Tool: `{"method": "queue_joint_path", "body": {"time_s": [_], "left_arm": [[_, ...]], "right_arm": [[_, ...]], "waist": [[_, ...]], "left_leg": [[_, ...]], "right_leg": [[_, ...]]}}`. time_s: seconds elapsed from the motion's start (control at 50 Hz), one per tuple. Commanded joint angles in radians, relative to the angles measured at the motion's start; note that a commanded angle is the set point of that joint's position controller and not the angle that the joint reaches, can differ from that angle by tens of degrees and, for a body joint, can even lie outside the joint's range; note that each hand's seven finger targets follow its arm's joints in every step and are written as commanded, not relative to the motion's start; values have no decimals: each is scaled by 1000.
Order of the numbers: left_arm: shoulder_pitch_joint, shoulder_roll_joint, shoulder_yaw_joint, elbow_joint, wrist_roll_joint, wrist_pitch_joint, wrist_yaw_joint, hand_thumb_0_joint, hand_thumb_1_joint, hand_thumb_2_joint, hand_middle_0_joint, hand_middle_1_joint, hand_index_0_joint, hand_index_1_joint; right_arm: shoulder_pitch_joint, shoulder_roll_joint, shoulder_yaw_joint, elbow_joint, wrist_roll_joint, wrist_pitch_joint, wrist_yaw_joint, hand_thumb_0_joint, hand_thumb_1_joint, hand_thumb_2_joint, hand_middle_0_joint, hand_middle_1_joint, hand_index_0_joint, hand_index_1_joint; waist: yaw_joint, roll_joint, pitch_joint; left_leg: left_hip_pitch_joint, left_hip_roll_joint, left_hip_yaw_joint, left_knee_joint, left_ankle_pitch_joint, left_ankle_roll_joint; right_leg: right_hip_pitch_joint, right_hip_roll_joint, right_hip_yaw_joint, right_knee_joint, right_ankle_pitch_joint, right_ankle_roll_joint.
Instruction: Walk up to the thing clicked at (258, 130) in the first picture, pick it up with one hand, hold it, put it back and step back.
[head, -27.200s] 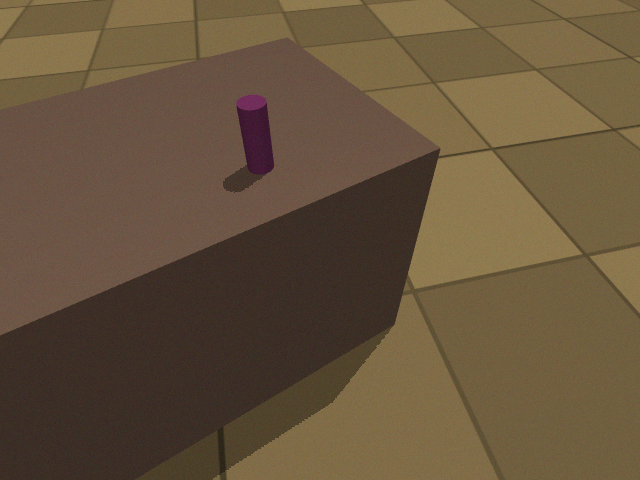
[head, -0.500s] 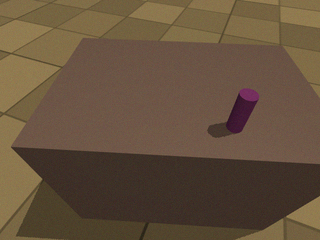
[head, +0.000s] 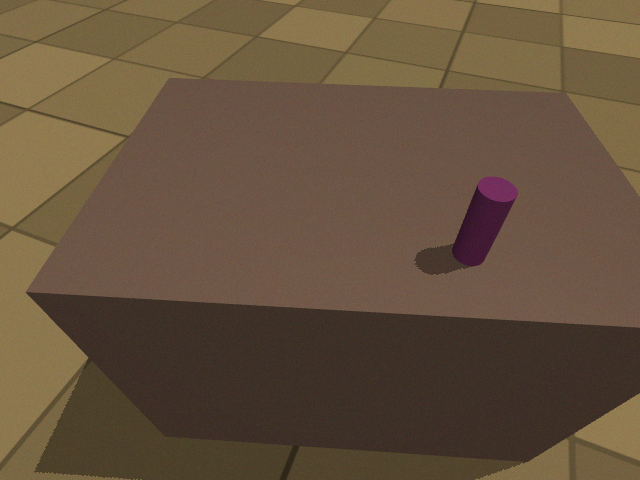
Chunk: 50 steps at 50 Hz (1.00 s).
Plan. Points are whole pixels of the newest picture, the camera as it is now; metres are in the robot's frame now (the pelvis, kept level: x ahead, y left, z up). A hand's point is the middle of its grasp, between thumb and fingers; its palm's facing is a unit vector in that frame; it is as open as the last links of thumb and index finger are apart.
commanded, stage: stand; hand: right
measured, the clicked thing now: (481, 224) +0.47 -0.23 +0.04
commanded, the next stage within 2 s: none
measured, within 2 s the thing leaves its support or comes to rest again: neither
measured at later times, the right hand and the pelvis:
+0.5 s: hand out of the picture +0.07 -0.25 -0.16, palm faces -0.05 +0.94 -0.35, open 7.4 cm; pelvis +0.00 +0.00 +0.00, yaw +0 degrees
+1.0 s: hand out of the picture +0.07 -0.25 -0.16, palm faces -0.05 +0.94 -0.34, open 7.4 cm; pelvis +0.00 +0.00 +0.00, yaw +0 degrees
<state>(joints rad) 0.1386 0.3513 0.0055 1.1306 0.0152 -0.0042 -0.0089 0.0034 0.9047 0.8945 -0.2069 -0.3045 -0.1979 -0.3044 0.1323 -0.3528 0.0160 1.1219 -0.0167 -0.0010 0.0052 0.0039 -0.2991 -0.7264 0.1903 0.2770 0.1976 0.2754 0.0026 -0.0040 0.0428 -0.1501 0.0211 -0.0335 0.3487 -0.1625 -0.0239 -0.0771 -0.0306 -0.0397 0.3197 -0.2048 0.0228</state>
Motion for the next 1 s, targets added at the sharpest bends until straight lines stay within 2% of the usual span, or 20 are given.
{"method": "queue_joint_path", "body": {"time_s": [0.0, 0.08, 0.12, 0.16, 0.28, 0.38, 0.44, 0.5, 0.66, 0.8, 0.96, 0.98], "left_arm": [[-33, 211, 41, -62, 0, -17, 16, 0, 900, 900, -200, -300, -200, -301], [-24, 211, 42, -65, -2, -18, 16, 0, 900, 900, -200, -300, -200, -301], [-25, 211, 41, -66, -2, -18, 16, 0, 900, 900, -200, -300, -200, -301], [-26, 207, 40, -64, -1, -16, 16, 0, 900, 900, -200, -300, -200, -301], [-28, 209, 39, -66, 0, -17, 17, 0, 900, 900, -200, -300, -200, -301], [-22, 210, 41, -69, -2, -19, 16, 0, 900, 900, -200, -300, -200, -301], [-27, 212, 42, -66, -2, -17, 16, 0, 900, 900, -200, -300, -200, -301], [-29, 213, 43, -71, -1, -18, 17, 0, 900, 900, -200, -300, -200, -301], [-23, 206, 41, -68, 0, -15, 17, 0, 900, 900, -200, -300, -200, -301], [-31, 211, 45, -72, -3, -20, 17, 0, 900, 900, -200, -300, -200, -301], [-28, 210, 44, -71, -1, -18, 17, 0, 900, 900, -200, -300, -200, -301], [-28, 207, 43, -67, -3, -17, 16, 0, 900, 900, -200, -300, -200, -301]], "right_arm": [[-39, -215, -44, -55, 6, -25, -18, 0, -900, -900, 200, 300, 200, 300], [-48, -218, -45, -59, 6, -28, -18, 0, -900, -900, 200, 300, 200, 300], [-40, -218, -44, -55, 8, -28, -20, 0, -900, -900, 200, 300, 200, 300], [-35, -217, -43, -52, 8, -26, -20, 0, -900, -900, 200, 300, 200, 300], [-43, -216, -44, -54, 7, -22, -18, 0, -900, -900, 200, 300, 200, 300], [-43, -216, -43, -55, 8, -27, -18, 0, -900, -900, 200, 300, 200, 300], [-37, -208, -41, -54, 8, -27, -18, 0, -900, -900, 200, 300, 200, 300], [-44, -211, -45, -59, 7, -27, -19, 0, -900, -900, 200, 300, 200, 300], [-55, -215, -46, -55, 7, -24, -18, 0, -900, -900, 200, 300, 200, 300], [-47, -215, -47, -58, 8, -26, -18, 0, -900, -900, 200, 300, 200, 300], [-50, -213, -47, -57, 7, -23, -18, 0, -900, -900, 200, 300, 200, 300], [-40, -209, -44, -54, 8, -23, -17, 0, -900, -900, 200, 300, 200, 300]], "waist": [[-3, 8, -43], [4, 14, -70], [2, 13, -68], [-3, 14, -46], [-3, 7, -31], [2, 14, -62], [-2, 8, -53], [1, 3, -67], [3, 20, -38], [1, 10, -65], [0, 10, -47], [-3, 12, -37]], "left_leg": [[7, 94, -79, -56, 100, 37], [27, 102, -81, -41, 176, 41], [34, 103, -77, -40, 179, 40], [18, 97, -77, -52, 131, 38], [13, 97, -81, -54, 87, 39], [28, 101, -77, -43, 166, 41], [21, 100, -75, -51, 154, 40], [35, 104, -76, -40, 188, 40], [17, 96, -77, -53, 106, 38], [33, 101, -76, -38, 183, 40], [20, 98, -78, -46, 143, 38], [4, 94, -79, -58, 111, 37]], "right_leg": [[-9, -104, 83, -66, 76, -35], [3, -106, 80, -57, 131, -35], [6, -106, 81, -52, 136, -36], [-9, -104, 80, -60, 105, -35], [-29, -102, 80, -71, 59, -35], [1, -107, 81, -57, 130, -36], [0, -106, 80, -54, 119, -36], [1, -107, 76, -49, 137, -36], [-18, -103, 77, -64, 82, -38], [5, -109, 81, -53, 138, -37], [-7, -105, 76, -63, 109, -36], [-6, -105, 78, -64, 83, -35]]}}
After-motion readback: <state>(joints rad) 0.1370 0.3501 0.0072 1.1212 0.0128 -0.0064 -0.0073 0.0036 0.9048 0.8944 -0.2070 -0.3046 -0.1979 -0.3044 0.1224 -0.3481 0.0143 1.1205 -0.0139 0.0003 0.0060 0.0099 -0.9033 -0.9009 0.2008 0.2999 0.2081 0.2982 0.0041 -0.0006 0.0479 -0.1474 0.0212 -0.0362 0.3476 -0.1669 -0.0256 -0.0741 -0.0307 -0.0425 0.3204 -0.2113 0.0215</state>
